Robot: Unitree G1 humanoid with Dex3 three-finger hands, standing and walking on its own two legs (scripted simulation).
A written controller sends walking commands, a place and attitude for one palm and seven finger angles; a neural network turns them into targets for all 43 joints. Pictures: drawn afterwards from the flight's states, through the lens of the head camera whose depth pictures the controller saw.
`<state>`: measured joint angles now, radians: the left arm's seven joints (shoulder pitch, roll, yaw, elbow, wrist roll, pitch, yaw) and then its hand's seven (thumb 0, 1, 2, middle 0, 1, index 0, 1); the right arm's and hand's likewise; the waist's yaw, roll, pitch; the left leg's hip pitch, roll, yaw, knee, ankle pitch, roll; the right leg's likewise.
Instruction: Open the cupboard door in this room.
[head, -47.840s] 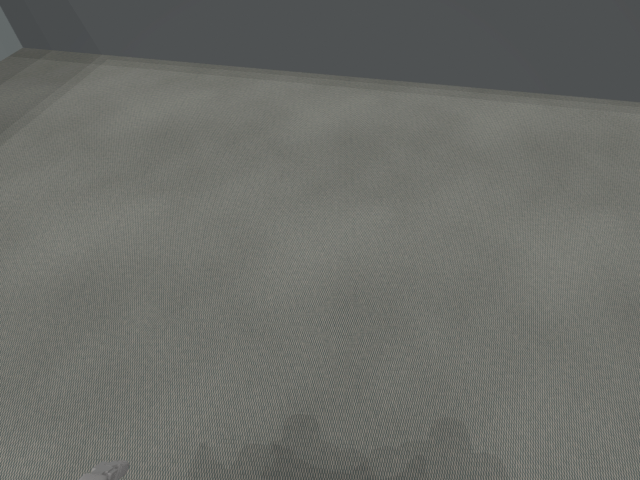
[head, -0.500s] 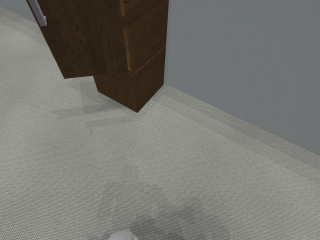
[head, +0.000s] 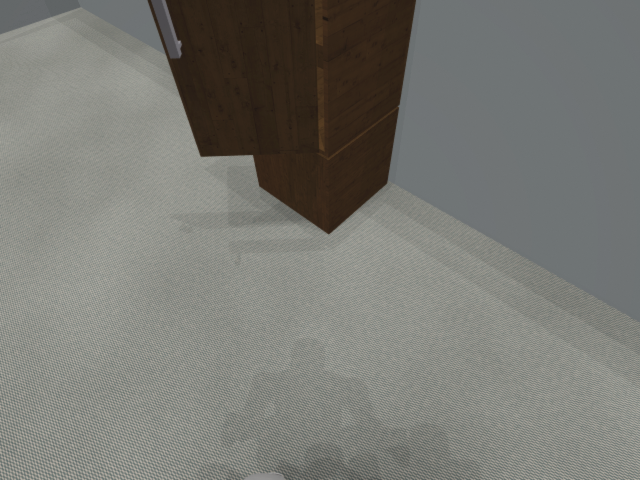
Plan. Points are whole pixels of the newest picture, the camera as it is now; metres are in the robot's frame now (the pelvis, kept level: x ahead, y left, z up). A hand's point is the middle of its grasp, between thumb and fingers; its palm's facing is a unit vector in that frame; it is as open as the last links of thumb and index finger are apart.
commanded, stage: take the last steps up to it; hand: left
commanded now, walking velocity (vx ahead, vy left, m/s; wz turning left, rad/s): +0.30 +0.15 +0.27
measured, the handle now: (167, 19) +1.02 +0.40 +0.09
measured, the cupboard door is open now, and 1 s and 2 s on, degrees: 44 44 44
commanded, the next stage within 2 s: come to a stop and stand still in 1.46 s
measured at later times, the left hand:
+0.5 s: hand out of the picture +0.00 +0.27 -0.17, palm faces +0.17 -0.97 -0.19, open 7.4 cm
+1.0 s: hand (174, 362) +0.31 +0.27 -0.15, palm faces +0.15 -0.97 -0.20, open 7.1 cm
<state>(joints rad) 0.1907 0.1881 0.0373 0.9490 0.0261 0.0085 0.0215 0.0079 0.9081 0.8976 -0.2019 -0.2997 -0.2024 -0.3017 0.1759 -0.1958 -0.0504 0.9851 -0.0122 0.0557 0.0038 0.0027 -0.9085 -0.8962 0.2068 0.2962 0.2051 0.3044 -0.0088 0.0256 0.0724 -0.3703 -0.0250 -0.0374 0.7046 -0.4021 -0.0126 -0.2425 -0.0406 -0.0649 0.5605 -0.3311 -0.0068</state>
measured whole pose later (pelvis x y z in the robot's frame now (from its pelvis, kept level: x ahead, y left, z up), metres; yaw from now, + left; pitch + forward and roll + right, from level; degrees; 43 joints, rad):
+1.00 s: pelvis +0.23 +0.08 +0.01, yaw +6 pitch -1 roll -1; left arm 0.17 0.15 0.07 1.00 0.01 -0.08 0.02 -0.02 0.95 0.90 -0.21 -0.30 -0.21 -0.30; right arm 0.33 -0.15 -0.05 1.13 -0.02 0.00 0.00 0.01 -0.91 -0.90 0.20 0.30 0.20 0.30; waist -0.04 0.01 0.07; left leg -0.45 0.09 0.06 1.01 -0.33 -0.02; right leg -0.21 -0.02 -0.15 0.45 -0.23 -0.04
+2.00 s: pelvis +0.47 +0.16 +0.00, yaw +5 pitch +0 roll +0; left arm 0.13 0.19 0.05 1.03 0.02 0.05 0.04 0.00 0.92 0.90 -0.21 -0.30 -0.21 -0.30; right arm 0.22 -0.14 -0.04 1.05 -0.03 0.02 -0.04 0.00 -0.91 -0.90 0.20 0.30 0.20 0.30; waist -0.01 -0.05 0.07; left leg -0.21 0.02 0.13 0.53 -0.32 0.04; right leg -0.35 -0.05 -0.04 0.79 -0.45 0.00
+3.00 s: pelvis +0.35 +0.17 +0.00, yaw +5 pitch -3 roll -1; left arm 0.36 0.15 0.00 1.06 0.03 0.01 0.03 0.01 0.91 0.90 -0.20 -0.30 -0.20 -0.30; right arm 0.34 -0.14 -0.01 1.08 -0.02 0.01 -0.01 0.00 -0.91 -0.90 0.20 0.30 0.20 0.30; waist -0.01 -0.01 0.02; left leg -0.33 0.00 0.08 0.50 -0.17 0.06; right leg -0.30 -0.02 0.00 0.50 -0.24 0.00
